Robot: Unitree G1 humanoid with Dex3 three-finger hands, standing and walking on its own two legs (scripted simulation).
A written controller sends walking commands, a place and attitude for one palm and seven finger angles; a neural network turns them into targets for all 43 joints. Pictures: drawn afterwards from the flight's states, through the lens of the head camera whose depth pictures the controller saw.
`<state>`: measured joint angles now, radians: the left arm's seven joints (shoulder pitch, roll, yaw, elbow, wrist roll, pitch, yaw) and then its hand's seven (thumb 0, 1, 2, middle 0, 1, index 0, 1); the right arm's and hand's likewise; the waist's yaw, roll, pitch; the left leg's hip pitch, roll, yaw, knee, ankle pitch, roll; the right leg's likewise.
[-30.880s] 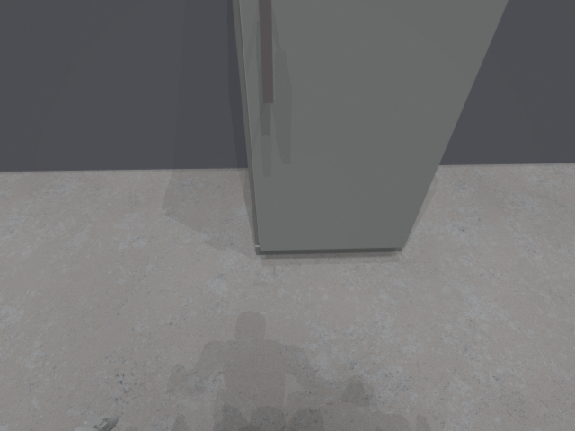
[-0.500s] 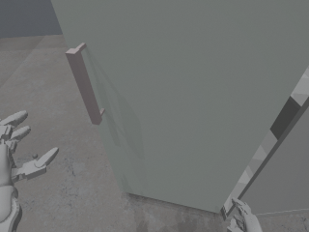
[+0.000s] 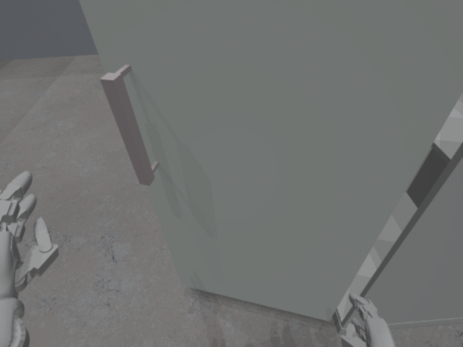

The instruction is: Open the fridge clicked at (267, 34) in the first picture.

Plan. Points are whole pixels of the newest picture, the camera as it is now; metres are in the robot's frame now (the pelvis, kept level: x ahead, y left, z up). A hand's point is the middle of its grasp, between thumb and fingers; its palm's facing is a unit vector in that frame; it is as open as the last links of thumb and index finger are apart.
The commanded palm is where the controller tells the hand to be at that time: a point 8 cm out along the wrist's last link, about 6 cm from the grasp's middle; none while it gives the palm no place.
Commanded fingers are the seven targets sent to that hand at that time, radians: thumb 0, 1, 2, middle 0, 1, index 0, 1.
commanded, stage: draw the hand back to the body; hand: left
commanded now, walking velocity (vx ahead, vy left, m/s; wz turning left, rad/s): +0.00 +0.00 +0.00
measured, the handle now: (137, 130) +0.47 +0.27 +0.15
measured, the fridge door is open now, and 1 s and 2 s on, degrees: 72 72 72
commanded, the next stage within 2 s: step back with the hand held close in 0.08 s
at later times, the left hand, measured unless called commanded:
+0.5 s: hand (50, 263) +0.17 +0.27 +0.14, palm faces +0.35 -0.80 -0.48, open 7.4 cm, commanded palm +0.11 +0.32 +0.17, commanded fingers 0.00 0.90 0.90 -0.20 -0.30 -0.20 -0.30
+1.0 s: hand out of the picture +0.09 +0.30 +0.15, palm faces +0.47 -0.77 -0.43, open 7.4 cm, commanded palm +0.02 +0.34 +0.17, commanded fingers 0.00 0.90 0.90 -0.20 -0.30 -0.20 -0.30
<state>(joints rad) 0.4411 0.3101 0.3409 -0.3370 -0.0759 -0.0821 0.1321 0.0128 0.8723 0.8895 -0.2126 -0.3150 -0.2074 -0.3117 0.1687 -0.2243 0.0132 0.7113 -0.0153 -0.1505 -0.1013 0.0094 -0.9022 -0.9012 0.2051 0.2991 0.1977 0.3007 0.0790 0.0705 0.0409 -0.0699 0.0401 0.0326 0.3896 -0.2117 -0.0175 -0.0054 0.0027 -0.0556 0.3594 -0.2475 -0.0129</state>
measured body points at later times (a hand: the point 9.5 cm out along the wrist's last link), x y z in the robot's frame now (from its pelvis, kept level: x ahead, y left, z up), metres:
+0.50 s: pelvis -0.03 +0.02 -0.01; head -0.02 +0.01 +0.44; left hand +0.14 +0.31 +0.17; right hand +0.15 -0.22 -0.09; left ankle +0.01 +0.13 -0.74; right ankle -0.02 -0.11 -0.74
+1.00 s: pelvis -0.11 +0.03 -0.02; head -0.10 +0.05 +0.43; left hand +0.06 +0.34 +0.17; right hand +0.06 -0.20 -0.10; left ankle +0.01 +0.13 -0.74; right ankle -0.03 -0.10 -0.74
